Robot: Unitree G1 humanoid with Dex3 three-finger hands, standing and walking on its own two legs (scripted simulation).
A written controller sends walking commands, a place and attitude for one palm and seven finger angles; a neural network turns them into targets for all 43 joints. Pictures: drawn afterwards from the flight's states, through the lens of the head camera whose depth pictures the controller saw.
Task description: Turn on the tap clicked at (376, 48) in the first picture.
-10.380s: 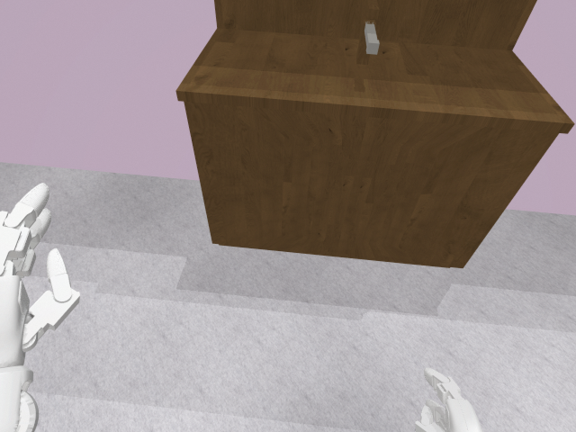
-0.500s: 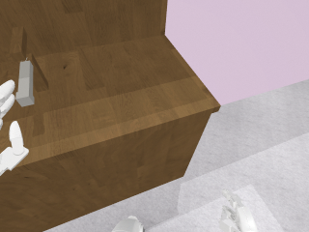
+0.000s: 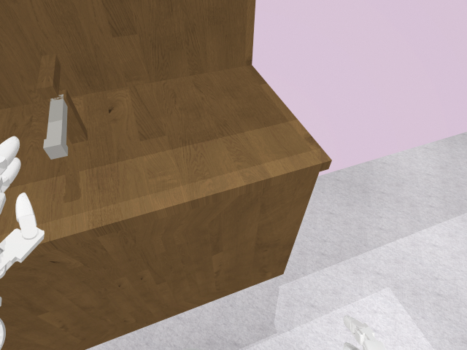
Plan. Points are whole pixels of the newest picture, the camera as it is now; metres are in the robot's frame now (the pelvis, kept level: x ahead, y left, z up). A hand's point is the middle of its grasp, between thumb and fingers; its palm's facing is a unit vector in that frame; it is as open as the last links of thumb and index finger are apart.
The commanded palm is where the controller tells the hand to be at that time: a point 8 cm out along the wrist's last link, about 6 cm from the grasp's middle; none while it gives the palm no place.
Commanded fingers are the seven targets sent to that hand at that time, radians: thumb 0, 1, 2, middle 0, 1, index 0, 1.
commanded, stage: come to a stop and stand still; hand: left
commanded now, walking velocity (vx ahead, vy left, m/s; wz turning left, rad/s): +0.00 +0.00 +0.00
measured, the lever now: (56, 147) +0.41 +0.35 +0.13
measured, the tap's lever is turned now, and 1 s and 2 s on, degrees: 0 0 0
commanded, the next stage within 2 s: look again from close up in 0.10 s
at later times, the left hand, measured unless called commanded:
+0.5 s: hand (40, 194) +0.27 +0.28 +0.17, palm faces +0.38 -0.84 -0.39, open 7.4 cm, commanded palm +0.20 +0.31 +0.19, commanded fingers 0.00 0.90 0.90 -0.20 -0.30 -0.20 -0.30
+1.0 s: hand (11, 189) +0.26 +0.30 +0.20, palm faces +0.41 -0.84 -0.35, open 7.4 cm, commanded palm +0.18 +0.32 +0.19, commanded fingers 0.00 0.90 0.90 -0.20 -0.30 -0.20 -0.30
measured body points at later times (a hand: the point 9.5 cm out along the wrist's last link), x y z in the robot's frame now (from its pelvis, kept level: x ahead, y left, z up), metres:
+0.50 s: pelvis +0.03 +0.04 +0.01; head +0.06 +0.04 +0.46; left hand +0.24 +0.32 +0.20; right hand +0.21 -0.19 -0.07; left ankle +0.03 +0.13 -0.73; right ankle +0.03 -0.08 -0.73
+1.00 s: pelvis +0.01 +0.05 +0.01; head +0.04 +0.06 +0.46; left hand +0.23 +0.35 +0.21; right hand +0.18 -0.18 -0.06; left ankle +0.03 +0.13 -0.73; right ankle +0.03 -0.08 -0.73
